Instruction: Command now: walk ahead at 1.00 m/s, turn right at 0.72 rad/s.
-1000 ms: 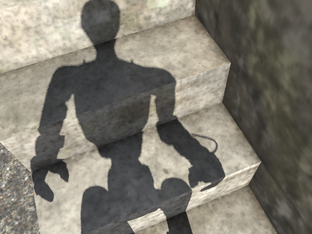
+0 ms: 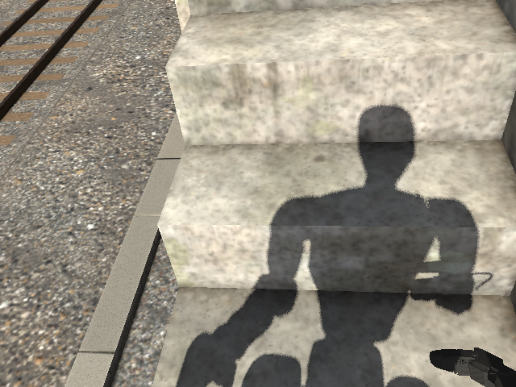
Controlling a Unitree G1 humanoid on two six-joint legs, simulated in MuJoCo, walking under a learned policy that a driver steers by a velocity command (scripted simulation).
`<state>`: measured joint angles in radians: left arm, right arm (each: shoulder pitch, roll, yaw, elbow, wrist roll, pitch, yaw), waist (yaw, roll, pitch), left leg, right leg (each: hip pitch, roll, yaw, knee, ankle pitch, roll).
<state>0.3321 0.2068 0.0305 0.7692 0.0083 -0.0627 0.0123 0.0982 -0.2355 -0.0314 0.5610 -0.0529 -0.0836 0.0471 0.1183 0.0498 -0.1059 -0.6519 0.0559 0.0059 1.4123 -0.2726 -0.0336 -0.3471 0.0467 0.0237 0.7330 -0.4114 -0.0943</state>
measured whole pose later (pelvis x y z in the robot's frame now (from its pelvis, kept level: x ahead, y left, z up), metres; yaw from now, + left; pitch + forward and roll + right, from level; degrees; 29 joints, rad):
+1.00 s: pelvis +0.09 -0.01 +0.15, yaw +5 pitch +2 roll -1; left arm 0.17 0.24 0.06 0.55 0.04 -0.06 -0.04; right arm 0.39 -0.29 -0.08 0.73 0.01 -0.01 -0.04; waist -0.08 0.01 -0.04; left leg -0.63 -0.12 -0.04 1.04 -0.51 0.09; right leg -0.74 0.04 0.15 1.73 -0.22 0.09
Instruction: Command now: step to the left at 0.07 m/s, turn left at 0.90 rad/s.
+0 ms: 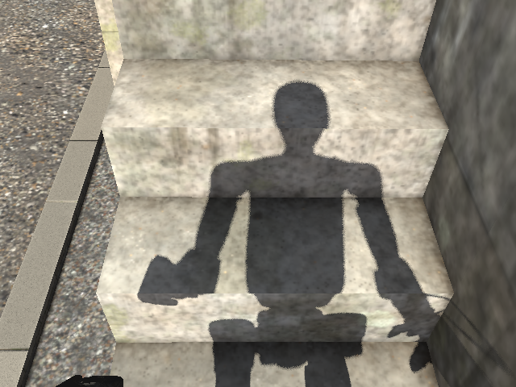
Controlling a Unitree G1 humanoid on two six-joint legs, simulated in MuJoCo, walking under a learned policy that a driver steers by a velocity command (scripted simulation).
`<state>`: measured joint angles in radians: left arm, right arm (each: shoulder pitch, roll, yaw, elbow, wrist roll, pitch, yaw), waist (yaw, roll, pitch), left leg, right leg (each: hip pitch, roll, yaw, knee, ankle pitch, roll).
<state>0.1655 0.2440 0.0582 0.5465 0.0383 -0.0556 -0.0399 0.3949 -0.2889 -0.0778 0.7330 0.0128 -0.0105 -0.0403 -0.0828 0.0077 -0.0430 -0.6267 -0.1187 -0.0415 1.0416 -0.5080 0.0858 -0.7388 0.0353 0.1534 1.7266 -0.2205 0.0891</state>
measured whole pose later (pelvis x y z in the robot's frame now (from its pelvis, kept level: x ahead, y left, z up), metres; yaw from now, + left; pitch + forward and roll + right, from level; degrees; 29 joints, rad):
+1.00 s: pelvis +0.00 +0.13 +0.05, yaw -9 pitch -2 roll +5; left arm 0.36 0.47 0.20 0.67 0.00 0.12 0.12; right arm -0.03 -0.22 -0.04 0.48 -0.11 -0.07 0.06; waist 0.15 0.06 -0.04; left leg -0.12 0.07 0.43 0.44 -0.40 -0.01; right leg -0.74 -0.07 -0.08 1.64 -0.47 0.00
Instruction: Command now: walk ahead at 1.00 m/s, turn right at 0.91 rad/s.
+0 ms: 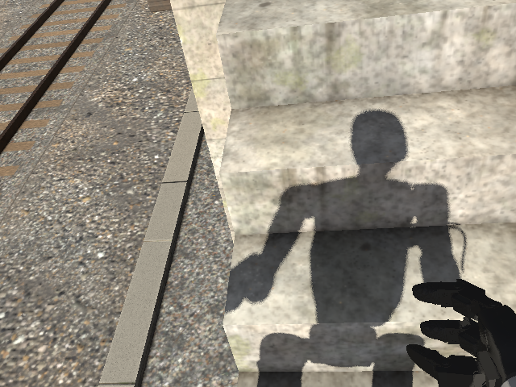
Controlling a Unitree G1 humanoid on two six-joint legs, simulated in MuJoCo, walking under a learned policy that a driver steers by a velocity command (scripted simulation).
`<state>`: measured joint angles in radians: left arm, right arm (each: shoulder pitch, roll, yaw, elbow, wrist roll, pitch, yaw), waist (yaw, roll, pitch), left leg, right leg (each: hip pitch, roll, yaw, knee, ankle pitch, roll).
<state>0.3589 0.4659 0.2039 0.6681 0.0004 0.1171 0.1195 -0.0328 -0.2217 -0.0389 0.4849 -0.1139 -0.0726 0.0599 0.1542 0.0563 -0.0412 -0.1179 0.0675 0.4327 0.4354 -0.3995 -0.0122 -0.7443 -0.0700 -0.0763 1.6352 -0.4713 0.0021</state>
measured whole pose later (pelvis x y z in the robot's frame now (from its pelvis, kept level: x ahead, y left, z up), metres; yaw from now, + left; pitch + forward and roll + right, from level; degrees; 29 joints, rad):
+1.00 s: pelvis -0.41 -0.24 -0.44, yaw +1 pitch -2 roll -2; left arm 0.32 0.17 0.06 0.85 0.06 0.00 0.15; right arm -0.07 -0.26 -0.02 0.44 -0.08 0.17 0.03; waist 0.01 0.16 0.03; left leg -1.03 -0.08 -0.18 2.40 -0.31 -0.06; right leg -0.28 -0.07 -0.16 0.80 -0.95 0.03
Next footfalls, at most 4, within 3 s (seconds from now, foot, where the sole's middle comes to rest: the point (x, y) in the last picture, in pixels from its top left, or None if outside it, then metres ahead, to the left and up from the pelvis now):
0.24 right None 0.04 -0.20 -0.78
0.74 left None -0.16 -0.13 -0.95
0.88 right None -0.39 -0.38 -1.15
1.14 left None -0.53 0.01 -1.15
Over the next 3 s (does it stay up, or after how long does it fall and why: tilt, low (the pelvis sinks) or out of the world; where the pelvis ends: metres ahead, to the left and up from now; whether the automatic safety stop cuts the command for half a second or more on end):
falls after 2.76 s (tilt)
